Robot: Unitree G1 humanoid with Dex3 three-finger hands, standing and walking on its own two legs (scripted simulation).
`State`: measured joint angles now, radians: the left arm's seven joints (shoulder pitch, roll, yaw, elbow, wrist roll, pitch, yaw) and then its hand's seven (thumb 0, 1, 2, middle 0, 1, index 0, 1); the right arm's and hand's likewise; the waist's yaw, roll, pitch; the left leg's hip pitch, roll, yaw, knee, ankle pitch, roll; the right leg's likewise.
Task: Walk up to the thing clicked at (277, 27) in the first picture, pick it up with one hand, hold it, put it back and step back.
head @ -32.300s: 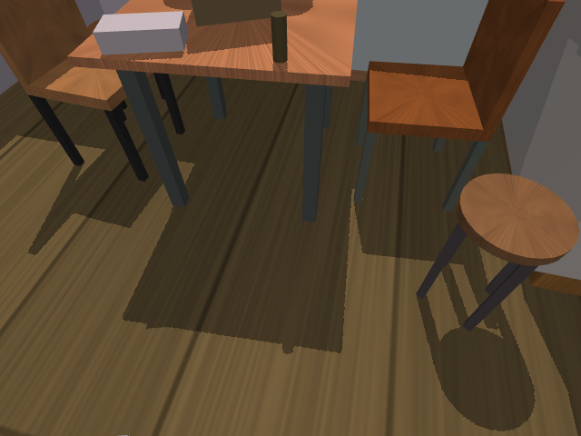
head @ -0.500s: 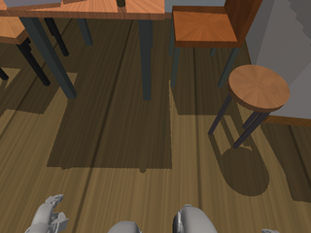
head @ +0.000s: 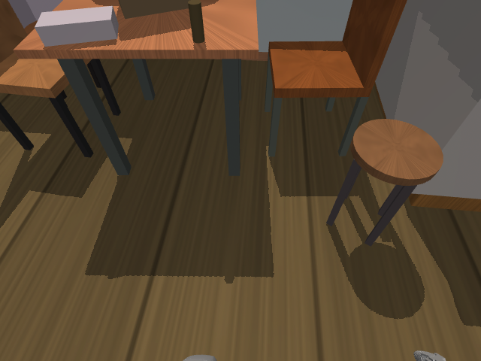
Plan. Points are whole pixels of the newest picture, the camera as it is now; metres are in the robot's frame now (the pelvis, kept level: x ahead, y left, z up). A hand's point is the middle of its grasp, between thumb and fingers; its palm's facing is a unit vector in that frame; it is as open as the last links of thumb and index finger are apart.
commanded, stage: step back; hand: left
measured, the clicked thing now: (196, 22) +1.05 +0.21 +0.06
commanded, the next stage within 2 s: stand in 0.56 s
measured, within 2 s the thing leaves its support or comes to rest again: neither
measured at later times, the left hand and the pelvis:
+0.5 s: hand (114, 335) +0.16 +0.27 -0.14, palm faces -0.01 -0.93 -0.36, open 7.4 cm; pelvis +0.04 +0.01 +0.01, yaw -1 degrees
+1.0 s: hand out of the picture +0.10 +0.24 -0.13, palm faces -0.05 -0.94 -0.34, open 7.4 cm; pelvis +0.02 -0.01 +0.02, yaw -2 degrees
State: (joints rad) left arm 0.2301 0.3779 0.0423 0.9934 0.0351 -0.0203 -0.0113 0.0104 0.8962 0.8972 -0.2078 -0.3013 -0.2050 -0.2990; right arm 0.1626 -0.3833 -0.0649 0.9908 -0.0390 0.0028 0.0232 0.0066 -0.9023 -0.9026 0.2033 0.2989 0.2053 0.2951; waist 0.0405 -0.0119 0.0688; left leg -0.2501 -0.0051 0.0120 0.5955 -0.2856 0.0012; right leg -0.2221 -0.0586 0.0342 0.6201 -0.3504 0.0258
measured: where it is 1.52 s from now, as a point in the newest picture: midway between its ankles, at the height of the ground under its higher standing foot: outside the picture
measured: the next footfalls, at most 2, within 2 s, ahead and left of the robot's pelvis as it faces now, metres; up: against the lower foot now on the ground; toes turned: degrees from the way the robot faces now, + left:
none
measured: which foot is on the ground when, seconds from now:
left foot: down 0.00-1.00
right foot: down 0.00-1.00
